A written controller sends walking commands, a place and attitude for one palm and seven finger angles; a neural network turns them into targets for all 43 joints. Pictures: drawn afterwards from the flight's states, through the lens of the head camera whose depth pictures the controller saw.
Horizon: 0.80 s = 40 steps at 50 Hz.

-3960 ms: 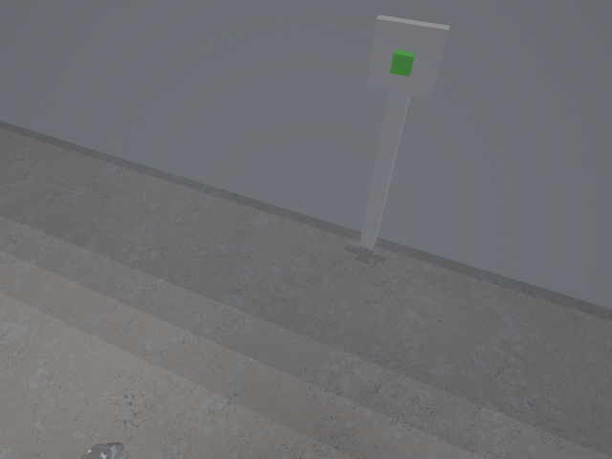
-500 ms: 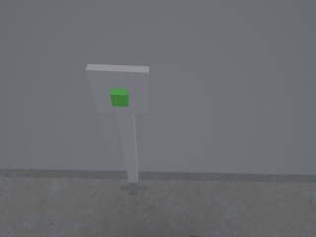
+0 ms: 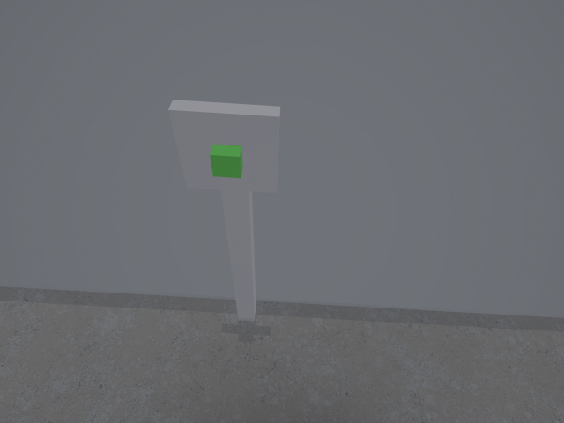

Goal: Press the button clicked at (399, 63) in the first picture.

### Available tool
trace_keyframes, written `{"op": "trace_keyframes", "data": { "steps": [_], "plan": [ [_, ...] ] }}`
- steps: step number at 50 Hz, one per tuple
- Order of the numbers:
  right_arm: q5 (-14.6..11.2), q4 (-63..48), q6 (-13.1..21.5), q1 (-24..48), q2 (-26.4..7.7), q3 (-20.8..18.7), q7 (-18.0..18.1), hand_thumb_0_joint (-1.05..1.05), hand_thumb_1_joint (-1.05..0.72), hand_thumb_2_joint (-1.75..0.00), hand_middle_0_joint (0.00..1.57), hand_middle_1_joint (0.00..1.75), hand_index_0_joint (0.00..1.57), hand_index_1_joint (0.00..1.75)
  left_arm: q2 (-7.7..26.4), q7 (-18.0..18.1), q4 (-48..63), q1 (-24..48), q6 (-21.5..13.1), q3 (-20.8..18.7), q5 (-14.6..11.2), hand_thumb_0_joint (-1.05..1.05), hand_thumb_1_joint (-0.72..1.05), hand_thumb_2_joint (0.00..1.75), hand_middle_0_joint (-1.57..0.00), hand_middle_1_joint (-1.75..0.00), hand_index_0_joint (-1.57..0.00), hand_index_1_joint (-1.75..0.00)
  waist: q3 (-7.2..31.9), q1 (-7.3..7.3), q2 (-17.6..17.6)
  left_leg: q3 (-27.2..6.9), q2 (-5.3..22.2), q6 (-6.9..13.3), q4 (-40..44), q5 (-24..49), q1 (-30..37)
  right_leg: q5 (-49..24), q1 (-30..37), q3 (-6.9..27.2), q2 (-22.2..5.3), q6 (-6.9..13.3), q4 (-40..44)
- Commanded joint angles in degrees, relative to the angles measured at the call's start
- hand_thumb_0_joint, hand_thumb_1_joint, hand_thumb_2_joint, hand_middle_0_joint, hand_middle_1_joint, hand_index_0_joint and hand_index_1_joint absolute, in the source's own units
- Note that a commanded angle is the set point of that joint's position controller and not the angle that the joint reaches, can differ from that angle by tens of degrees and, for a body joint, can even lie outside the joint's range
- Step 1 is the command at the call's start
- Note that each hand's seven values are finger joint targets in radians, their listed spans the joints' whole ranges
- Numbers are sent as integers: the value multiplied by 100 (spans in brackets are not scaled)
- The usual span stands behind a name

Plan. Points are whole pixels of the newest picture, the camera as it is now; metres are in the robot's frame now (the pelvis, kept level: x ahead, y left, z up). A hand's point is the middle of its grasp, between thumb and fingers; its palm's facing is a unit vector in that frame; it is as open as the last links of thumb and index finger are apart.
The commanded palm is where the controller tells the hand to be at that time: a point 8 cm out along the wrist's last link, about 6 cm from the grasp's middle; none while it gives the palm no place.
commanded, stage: come to a stop and stand still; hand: left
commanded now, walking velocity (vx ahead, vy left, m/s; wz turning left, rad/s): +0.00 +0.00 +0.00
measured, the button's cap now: (227, 160) +0.52 +0.15 +0.06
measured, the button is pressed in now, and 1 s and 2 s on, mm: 0 0 0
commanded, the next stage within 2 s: look again from close up in 0.88 s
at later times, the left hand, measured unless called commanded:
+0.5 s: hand out of the picture -0.05 +0.19 -0.16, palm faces +0.01 -0.98 -0.18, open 7.4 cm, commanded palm none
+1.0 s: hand out of the picture -0.08 +0.16 -0.16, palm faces +0.03 -0.99 -0.15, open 7.4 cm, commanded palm none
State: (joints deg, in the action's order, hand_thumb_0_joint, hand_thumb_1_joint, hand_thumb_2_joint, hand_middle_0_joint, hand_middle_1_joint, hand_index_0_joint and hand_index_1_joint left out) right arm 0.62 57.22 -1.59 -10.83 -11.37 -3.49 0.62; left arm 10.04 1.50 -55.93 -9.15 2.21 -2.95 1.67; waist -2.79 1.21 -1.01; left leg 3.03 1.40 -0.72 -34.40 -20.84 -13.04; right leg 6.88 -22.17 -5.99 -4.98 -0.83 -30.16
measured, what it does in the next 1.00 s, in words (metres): steps on the spot: right foot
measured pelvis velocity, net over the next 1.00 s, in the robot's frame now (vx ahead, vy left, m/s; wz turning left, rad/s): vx -0.05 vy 0.01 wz -0.01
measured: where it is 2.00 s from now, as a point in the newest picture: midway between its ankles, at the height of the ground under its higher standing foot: outside the picture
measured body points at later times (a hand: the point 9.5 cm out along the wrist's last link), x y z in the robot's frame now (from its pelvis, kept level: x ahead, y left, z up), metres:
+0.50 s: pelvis -0.03 +0.03 +0.02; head -0.03 +0.02 +0.47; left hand -0.05 +0.24 -0.14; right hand -0.05 -0.19 -0.15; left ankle -0.02 +0.11 -0.73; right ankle -0.05 -0.10 -0.73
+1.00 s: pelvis -0.05 +0.01 +0.02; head -0.04 +0.01 +0.47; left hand -0.08 +0.21 -0.15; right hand -0.08 -0.20 -0.15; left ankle -0.02 +0.11 -0.73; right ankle -0.05 -0.10 -0.73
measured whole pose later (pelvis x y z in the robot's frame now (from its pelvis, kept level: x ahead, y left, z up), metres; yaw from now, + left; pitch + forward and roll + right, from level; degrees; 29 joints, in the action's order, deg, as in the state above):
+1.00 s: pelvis -0.05 +0.01 +0.02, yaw -1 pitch -1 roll +0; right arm 0.4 66.6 0.4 -18.7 -7.0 -0.1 1.7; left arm 5.4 2.4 -66.3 -19.6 -0.6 0.7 0.7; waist -1.1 -0.1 0.4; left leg 4.4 0.0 1.5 -23.7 -10.5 -12.5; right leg 13.4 -10.0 -2.0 0.4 1.0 -24.1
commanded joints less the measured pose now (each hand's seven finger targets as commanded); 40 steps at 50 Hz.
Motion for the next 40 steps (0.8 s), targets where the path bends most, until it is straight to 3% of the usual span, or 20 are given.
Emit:
{"op": "trace_keyframes", "data": {
  "steps": [1, 2, 3, 4, 5, 7, 10, 12, 14, 15, 16, 17, 18, 19, 22, 27, 40],
  "plan": [
    [101, -283, 73, -446, -908, -104, 49, 0, -90, -90, 20, 30, 20, 30, 461, 19, 391, -28, 87, -125, -54, 0, 90, 90, -20, -30, -20, -30, -374, -242, 1961, -2397, 1815, 770, 2930, -1211, -1153, 2014, -430, 405, 337, -64, -1396],
    [116, -342, 84, -149, -843, -84, 94, 0, -90, -90, 20, 30, 20, 30, 522, 25, 338, -16, 122, -144, -5, 0, 90, 90, -20, -30, -20, -30, -537, -113, 1779, -2194, 1728, 833, 2951, -1159, -1644, 1881, -187, 827, 297, 18, -2027],
    [115, -344, 95, 125, -700, -13, 132, 0, -90, -90, 20, 30, 20, 30, 550, -17, 193, -274, 116, -185, 19, 0, 90, 90, -20, -30, -20, -30, -498, 67, 1301, -1750, 1440, 810, 2777, -807, -1595, 1572, -128, 910, 359, 13, -2558],
    [95, -333, 133, 266, -609, 41, 142, 0, -90, -90, 20, 30, 20, 30, 507, -39, 38, -562, 79, -171, 16, 0, 90, 90, -20, -30, -20, -30, -442, 207, 1044, -1299, 1193, 782, 2533, -233, -1280, 1420, -174, 841, 391, -6, -2797],
    [73, -286, 175, 186, -549, 62, 152, 0, -90, -90, 20, 30, 20, 30, 458, -41, -81, -724, 41, -137, 7, 0, 90, 90, -20, -30, -20, -30, -287, 184, 879, -1019, 1009, 749, 2349, 358, -773, 1339, -296, 791, 377, -46, -2741],
    [25, -109, 223, -118, -488, 74, 180, 0, -90, -90, 20, 30, 20, 30, 389, -37, -155, -721, -31, -47, -27, 0, 90, 90, -20, -30, -20, -30, -36, 61, 741, -831, 1013, 844, 2071, 1660, 194, 1412, -403, 649, 298, -104, -2091],
    [23, 192, 256, -682, -471, 61, 219, 0, -90, -90, 20, 30, 20, 30, 291, 8, -187, -504, -84, 75, -57, 0, 90, 90, -20, -30, -20, -30, 236, -208, 855, -1053, 1212, 992, 1813, 2984, 1012, 1725, -51, 511, 211, -133, -995],
    [10, 348, 259, -821, -501, 54, 210, 0, -90, -90, 20, 30, 20, 30, 271, 32, -294, -523, -114, 112, -85, 0, 90, 90, -20, -30, -20, -30, 249, -228, 810, -1095, 1210, 984, 1636, 3653, 1068, 1551, 328, 491, 223, -101, -259],
    [-35, 426, 276, -797, -463, 80, 208, 0, -90, -90, 20, 30, 20, 30, 260, 65, -554, -950, -164, 137, -101, 0, 90, 90, -20, -30, -20, -30, 445, -72, 624, -985, 1037, 771, 1417, 3440, 903, 663, 1061, 495, 175, -67, 748],
    [-68, 458, 298, -786, -350, 102, 194, 0, -90, -90, 20, 30, 20, 30, 333, 88, -680, -1140, -221, 154, -102, 0, 90, 90, -20, -30, -20, -30, 508, -48, 336, -875, 841, 561, 1263, 3041, 672, -66, 1494, 728, 8, 12, 1184],
    [-100, 463, 308, -804, -222, 129, 176, 0, -90, -90, 20, 30, 20, 30, 412, 106, -748, -1087, -260, 177, -101, 0, 90, 90, -20, -30, -20, -30, 360, -157, 120, -693, 618, 340, 1319, 2455, 384, -559, 1600, 988, -281, 141, 1104],
    [-94, 497, 300, -783, -167, 162, 148, 0, -90, -90, 20, 30, 20, 30, 447, 119, -754, -1071, -274, 200, -109, 0, 90, 90, -20, -30, -20, -30, 277, -163, 177, -657, 526, 264, 1436, 2198, 353, -805, 1527, 1007, -430, 229, 1004],
    [-55, 560, 273, -802, -149, 188, 148, 0, -90, -90, 20, 30, 20, 30, 407, 115, -811, -1034, -308, 201, -104, 0, 90, 90, -20, -30, -20, -30, 275, -198, -402, -576, 467, 223, 1433, 2272, 457, -1000, 1430, 1017, -324, 270, 884],
    [-45, 621, 267, -802, -227, 187, 151, 0, -90, -90, 20, 30, 20, 30, 339, 112, -835, -1052, -324, 232, -117, 0, 90, 90, -20, -30, -20, -30, 247, -188, -645, -521, 482, 226, 1438, 2089, 635, -837, 1259, 1011, -291, 265, 924],
    [-44, 779, 262, -843, -215, 218, 131, 0, -90, -90, 20, 30, 20, 30, 272, 114, -836, -990, -289, 257, -121, 0, 90, 90, -20, -30, -20, -30, -96, -185, -317, -546, 482, 246, 1655, 1433, 509, 245, 994, 994, -171, 208, 1130],
    [-24, 865, 218, -905, -130, 241, 119, 0, -90, -90, 20, 30, 20, 30, 201, 112, -853, -1153, -249, 248, -108, 0, 90, 90, -20, -30, -20, -30, -483, -137, -49, -640, 450, 249, 1913, 406, 122, 974, 747, 990, -102, 205, 1248],
    [-10, 889, 247, -1168, 25, 245, 151, 0, -90, -90, 20, 30, 20, 30, 47, 102, -883, -1344, -294, 238, -109, 0, 90, 90, -20, -30, -20, -30, -326, -152, 115, -660, 465, 247, 1863, 435, 50, 902, 719, 999, -62, 240, 1227]
  ]
}}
